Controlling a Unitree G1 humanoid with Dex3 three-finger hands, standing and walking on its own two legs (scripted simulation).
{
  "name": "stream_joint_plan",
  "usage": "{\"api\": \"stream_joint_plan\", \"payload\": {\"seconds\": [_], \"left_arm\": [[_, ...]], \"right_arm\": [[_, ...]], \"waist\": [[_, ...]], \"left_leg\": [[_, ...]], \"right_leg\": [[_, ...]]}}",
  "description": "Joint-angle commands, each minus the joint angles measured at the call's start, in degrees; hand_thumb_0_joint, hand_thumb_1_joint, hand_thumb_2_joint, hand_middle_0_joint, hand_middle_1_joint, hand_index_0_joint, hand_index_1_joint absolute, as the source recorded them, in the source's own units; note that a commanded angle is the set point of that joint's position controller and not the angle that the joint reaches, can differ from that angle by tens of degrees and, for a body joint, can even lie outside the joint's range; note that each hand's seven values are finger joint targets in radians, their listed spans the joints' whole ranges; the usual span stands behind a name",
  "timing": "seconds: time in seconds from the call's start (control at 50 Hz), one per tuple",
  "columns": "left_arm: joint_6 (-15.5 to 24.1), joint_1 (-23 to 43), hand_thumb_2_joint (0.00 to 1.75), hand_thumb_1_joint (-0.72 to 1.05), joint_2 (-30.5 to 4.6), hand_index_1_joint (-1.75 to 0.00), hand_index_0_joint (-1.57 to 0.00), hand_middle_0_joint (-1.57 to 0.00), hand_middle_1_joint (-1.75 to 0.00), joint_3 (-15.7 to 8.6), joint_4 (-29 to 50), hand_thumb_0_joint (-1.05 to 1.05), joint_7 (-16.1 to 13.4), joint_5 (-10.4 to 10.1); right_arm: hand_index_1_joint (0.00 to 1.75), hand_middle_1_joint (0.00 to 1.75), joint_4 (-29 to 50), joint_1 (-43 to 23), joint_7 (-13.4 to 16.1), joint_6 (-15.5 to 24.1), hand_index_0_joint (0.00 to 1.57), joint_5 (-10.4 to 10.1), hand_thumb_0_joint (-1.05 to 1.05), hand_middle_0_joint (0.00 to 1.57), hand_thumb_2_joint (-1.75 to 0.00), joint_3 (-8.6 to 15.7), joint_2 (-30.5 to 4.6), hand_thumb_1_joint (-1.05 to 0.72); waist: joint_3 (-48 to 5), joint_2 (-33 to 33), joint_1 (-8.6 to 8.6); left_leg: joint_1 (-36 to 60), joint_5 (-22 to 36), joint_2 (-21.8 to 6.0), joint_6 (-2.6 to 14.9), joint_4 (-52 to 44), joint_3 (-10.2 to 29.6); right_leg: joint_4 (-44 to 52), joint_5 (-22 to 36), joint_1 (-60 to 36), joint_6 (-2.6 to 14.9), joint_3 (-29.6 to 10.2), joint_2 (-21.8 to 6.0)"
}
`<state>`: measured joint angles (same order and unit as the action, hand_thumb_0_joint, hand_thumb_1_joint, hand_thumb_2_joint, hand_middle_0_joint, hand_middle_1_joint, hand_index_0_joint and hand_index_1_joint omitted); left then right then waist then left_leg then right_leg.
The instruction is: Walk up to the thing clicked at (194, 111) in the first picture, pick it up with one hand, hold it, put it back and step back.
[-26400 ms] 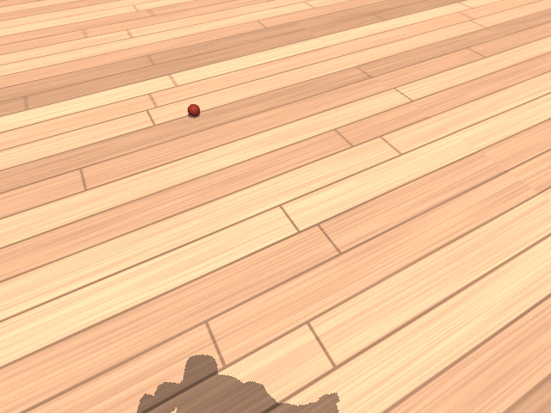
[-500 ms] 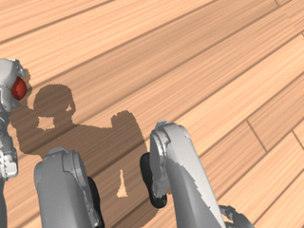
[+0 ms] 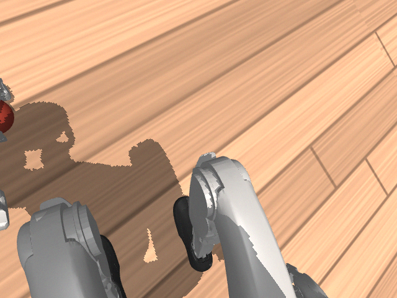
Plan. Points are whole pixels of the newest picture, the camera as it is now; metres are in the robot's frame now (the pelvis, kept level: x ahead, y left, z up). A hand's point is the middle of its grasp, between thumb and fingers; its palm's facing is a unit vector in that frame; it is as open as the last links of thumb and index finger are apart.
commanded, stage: rest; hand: left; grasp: from above
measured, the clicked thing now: out of the picture +0.50 +0.28 -0.23
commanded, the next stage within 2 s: open in 1.18 s
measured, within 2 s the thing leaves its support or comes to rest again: rests again in 1.44 s
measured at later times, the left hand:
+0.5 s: hand out of the picture +0.48 +0.28 -0.24, palm faces -0.45 -0.09 -0.89, open 9.5 cm
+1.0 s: hand out of the picture +0.49 +0.27 -0.25, palm faces -0.46 -0.11 -0.88, open 9.5 cm
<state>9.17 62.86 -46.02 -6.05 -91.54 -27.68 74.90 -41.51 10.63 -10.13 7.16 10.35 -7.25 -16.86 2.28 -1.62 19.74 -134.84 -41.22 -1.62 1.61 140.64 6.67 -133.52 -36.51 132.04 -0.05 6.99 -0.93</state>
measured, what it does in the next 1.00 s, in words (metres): stands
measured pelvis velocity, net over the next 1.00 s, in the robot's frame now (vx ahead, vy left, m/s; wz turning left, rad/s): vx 0.00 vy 0.00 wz -0.07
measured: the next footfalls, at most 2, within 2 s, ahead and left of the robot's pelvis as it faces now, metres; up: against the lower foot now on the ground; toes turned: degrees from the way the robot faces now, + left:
none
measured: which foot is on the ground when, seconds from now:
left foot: down 0.00-1.00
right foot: down 0.00-1.00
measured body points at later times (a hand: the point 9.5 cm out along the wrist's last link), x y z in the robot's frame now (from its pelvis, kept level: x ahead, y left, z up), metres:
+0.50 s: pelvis +0.00 +0.00 -0.01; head +0.28 +0.09 +0.33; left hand +0.50 +0.28 -0.19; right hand +0.00 -0.27 -0.07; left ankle +0.07 +0.12 -0.29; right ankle +0.11 -0.11 -0.29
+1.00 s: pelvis +0.00 +0.00 -0.02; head +0.29 +0.09 +0.31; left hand +0.51 +0.28 -0.20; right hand +0.00 -0.26 -0.07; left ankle +0.07 +0.12 -0.29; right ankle +0.11 -0.11 -0.29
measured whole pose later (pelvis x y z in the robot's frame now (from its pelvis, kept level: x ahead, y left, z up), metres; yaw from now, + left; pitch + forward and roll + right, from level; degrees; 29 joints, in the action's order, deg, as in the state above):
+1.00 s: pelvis +0.00 +0.00 -0.02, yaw -4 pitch +31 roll -12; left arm 10.1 64.4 -56.1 -9.9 -97.6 -31.0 75.3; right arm -37.6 9.5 -14.6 12.5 13.2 -13.4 -19.9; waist 9.4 -5.5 23.7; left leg -135.6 -41.8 -2.0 1.8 145.4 10.7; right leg -135.0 -35.3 131.3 -0.8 10.3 0.3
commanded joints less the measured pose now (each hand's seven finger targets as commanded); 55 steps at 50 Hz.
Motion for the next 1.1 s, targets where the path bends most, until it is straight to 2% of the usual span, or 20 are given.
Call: {"api": "stream_joint_plan", "payload": {"seconds": [0.0,0.04,0.06,0.1,0.14,0.16,0.22,0.32,0.4,0.46,0.52,0.54,0.66,0.72,0.74,0.8,0.86,0.98,1.0,1.08], "left_arm": [[-0.01,20.21,0.72,0.61,-16.11,-0.65,-1.0,-0.97,-0.68,-2.22,9.54,0.0,-2.85,-1.23],[-0.28,17.52,0.73,0.6,-14.13,-0.66,-0.99,-0.96,-0.69,-1.06,5.61,0.0,-2.49,-1.62],[0.06,19.25,0.73,0.61,-15.71,-0.67,-0.99,-0.96,-0.71,-2.22,7.7,0.0,-2.46,-1.58],[0.16,17.74,0.74,0.6,-17.33,-0.67,-0.99,-0.96,-0.69,-3.25,6.5,0.0,-2.43,-1.55],[0.55,17.83,0.74,0.61,-16.16,-0.68,-1.0,-0.97,-0.71,-2.42,7.22,0.0,-2.32,-1.93],[0.78,18.68,0.72,0.63,-17.48,-0.69,-1.01,-0.97,-0.72,-2.51,6.32,0.0,-2.34,-1.36],[1.42,17.1,0.75,0.64,-21.55,-0.69,-1.01,-0.98,-0.72,-5.67,6.86,0.0,-2.68,-0.47],[2.84,19.55,0.76,0.68,-19.8,-0.7,-1.04,-1.01,-0.74,-3.94,7.68,0.0,-3.69,0.46],[3.05,18.25,0.75,0.67,-21.01,-0.7,-1.03,-0.99,-0.74,-4.1,6.91,0.0,-5.01,0.43],[2.8,19.99,0.78,0.71,-18.75,-0.72,-1.05,-1.02,-0.76,-1.48,5.6,0.0,-5.25,0.88],[2.29,18.24,0.8,0.71,-20.93,-0.72,-1.05,-1.02,-0.75,-3.11,4.94,0.0,-6.15,0.39],[1.96,18.54,0.79,0.71,-18.15,-0.73,-1.05,-1.01,-0.77,-0.89,4.39,0.0,-6.02,0.53],[1.12,18.54,0.8,0.67,-22.13,-0.72,-1.02,-1.0,-0.75,-3.23,4.08,0.0,-7.18,0.78],[0.6,19.63,0.78,0.66,-20.92,-0.72,-1.02,-0.98,-0.75,-2.9,2.0,0.0,-7.01,0.57],[0.58,18.41,0.76,0.66,-22.99,-0.71,-1.01,-0.98,-0.75,-4.7,2.36,0.0,-7.26,0.49],[0.5,19.36,0.75,0.66,-21.22,-0.73,-1.0,-0.95,-0.78,-2.88,1.84,0.0,-6.8,0.25],[0.71,17.71,0.75,0.64,-24.19,-0.73,-1.0,-0.96,-0.77,-5.0,1.7,0.0,-6.32,-0.18],[1.84,18.1,0.74,0.62,-24.96,-0.73,-0.98,-0.93,-0.77,-4.16,2.97,0.0,-5.47,-0.65],[2.0,18.24,0.73,0.62,-23.11,-0.72,-0.98,-0.93,-0.76,-2.21,2.64,0.0,-5.24,-0.65],[2.61,16.79,0.73,0.64,-24.21,-0.73,-0.98,-0.93,-0.78,-3.06,0.98,0.0,-5.38,-1.26]], "right_arm": [[0.3,0.3,-0.35,15.05,0.02,0.42,0.2,0.22,0.0,0.2,-0.9,4.27,-16.84,-0.9],[0.3,0.3,-0.65,14.94,-0.24,0.36,0.2,0.03,0.0,0.2,-0.9,3.75,-16.56,-0.9],[0.3,0.3,0.57,14.28,-0.39,0.69,0.2,0.32,0.0,0.2,-0.9,3.73,-16.91,-0.9],[0.3,0.3,0.64,14.79,-0.52,0.77,0.2,0.37,0.0,0.2,-0.9,3.55,-17.51,-0.9],[0.3,0.3,1.04,14.09,-0.7,0.9,0.2,0.56,0.0,0.2,-0.9,3.13,-17.09,-0.9],[0.3,0.3,0.67,13.81,-0.94,1.04,0.2,0.71,0.0,0.2,-0.9,2.88,-17.22,-0.9],[0.3,0.3,0.73,15.0,-1.0,1.06,0.2,0.99,0.0,0.2,-0.9,2.91,-18.36,-0.9],[0.3,0.3,1.1,13.93,-1.37,1.49,0.2,1.69,0.0,0.2,-0.9,2.3,-18.36,-0.9],[0.3,0.3,0.54,13.39,-1.4,2.01,0.2,1.83,0.0,0.2,-0.9,2.14,-18.77,-0.9],[0.3,0.3,1.09,12.3,-2.05,2.92,0.2,2.04,0.0,0.2,-0.9,1.52,-18.91,-0.9],[0.3,0.3,0.64,12.82,-2.25,3.21,0.2,2.05,0.0,0.2,-0.9,1.51,-19.64,-0.9],[0.3,0.3,0.85,12.72,-2.52,3.51,0.2,2.12,0.0,0.2,-0.9,1.05,-19.36,-0.9],[0.3,0.3,1.49,12.05,-3.15,4.14,0.2,2.03,0.0,0.2,-0.9,0.61,-20.58,-0.9],[0.3,0.3,2.03,11.81,-3.74,4.69,0.2,2.48,0.0,0.2,-0.9,0.18,-20.73,-0.9],[0.3,0.3,1.77,12.43,-3.64,4.54,0.2,2.39,0.0,0.2,-0.9,0.46,-21.14,-0.9],[0.3,0.3,2.79,11.4,-3.96,4.98,0.2,2.5,0.0,0.2,-0.9,-0.32,-20.88,-0.9],[0.3,0.3,2.37,12.52,-3.97,5.11,0.2,2.45,0.0,0.2,-0.9,-0.27,-21.71,-0.91],[0.3,0.3,2.64,12.57,-3.83,5.16,0.2,2.56,0.0,0.2,-0.9,-0.99,-21.7,-0.91],[0.3,0.3,3.03,11.92,-3.92,5.19,0.2,2.48,0.0,0.2,-0.9,-1.33,-21.41,-0.9],[0.3,0.3,2.33,12.74,-3.76,4.84,0.2,2.6,0.0,0.2,-0.9,-2.04,-21.09,-0.9]], "waist": [[-41.76,22.6,1.71],[-40.9,22.34,1.62],[-41.98,22.0,2.6],[-40.94,21.35,2.06],[-41.38,22.49,1.77],[-40.24,22.99,2.86],[-40.19,23.6,2.52],[-38.02,24.78,4.46],[-38.33,25.58,3.73],[-35.78,25.68,5.15],[-36.5,26.48,4.16],[-35.45,26.82,4.66],[-36.14,27.62,4.49],[-33.04,26.59,6.17],[-33.65,27.41,5.46],[-33.3,26.45,6.16],[-32.99,26.52,6.0],[-34.14,25.58,6.33],[-33.95,26.27,6.38],[-32.81,23.7,6.79]], "left_leg": [[29.64,16.14,1.42,-0.16,-13.58,-2.82],[28.94,16.56,1.41,-0.23,-13.3,-2.67],[29.09,17.61,1.25,-0.02,-12.19,-2.85],[27.62,16.74,1.27,0.1,-12.18,-2.76],[27.62,16.04,1.31,-0.09,-12.44,-2.76],[27.23,15.15,1.04,-0.06,-11.68,-2.62],[27.99,16.1,1.12,-0.27,-11.72,-2.4],[27.66,14.39,0.84,-0.38,-10.74,-1.86],[28.01,13.24,0.68,-0.48,-11.22,-1.41],[28.33,13.02,0.49,-0.53,-10.33,-1.17],[29.3,14.45,0.38,-0.79,-11.31,-0.6],[30.72,14.85,0.38,-1.13,-11.58,-0.2],[30.73,16.66,0.14,-1.11,-11.31,0.14],[29.38,15.61,0.04,-0.94,-10.34,0.14],[29.96,16.04,0.01,-1.09,-11.24,0.43],[29.59,14.76,-0.09,-0.9,-10.68,0.6],[29.25,15.12,-0.04,-0.86,-10.8,0.58],[28.46,15.07,-0.15,-0.59,-9.46,0.35],[27.88,14.78,-0.21,-0.64,-9.67,0.37],[25.99,15.0,-0.3,-0.34,-9.49,0.46]], "right_leg": [[11.07,15.62,-23.89,1.8,3.92,2.94],[10.55,15.88,-24.15,1.85,3.82,2.99],[10.54,17.52,-25.55,1.56,3.91,3.2],[10.76,16.74,-26.15,1.55,4.0,3.24],[10.87,15.96,-26.47,1.71,4.06,3.29],[10.34,15.53,-25.81,1.75,4.26,3.56],[10.1,15.78,-26.32,1.82,4.58,3.4],[9.91,14.68,-24.47,1.9,5.16,3.78],[10.05,13.7,-24.17,1.77,5.77,3.94],[9.32,14.0,-21.94,1.76,6.03,3.96],[9.24,14.81,-22.96,1.79,6.38,4.12],[8.79,15.04,-21.31,1.79,6.62,3.94],[8.53,16.78,-22.56,1.75,6.71,4.1],[8.37,16.19,-21.18,1.65,6.84,3.99],[8.54,16.08,-21.55,1.73,7.0,4.03],[8.55,15.32,-21.64,1.66,7.02,4.18],[8.97,15.42,-23.15,1.53,7.08,3.97],[9.69,15.77,-25.39,1.32,7.03,4.24],[9.45,15.35,-25.46,1.46,7.0,4.51],[9.83,16.1,-27.37,1.01,7.23,4.72]]}}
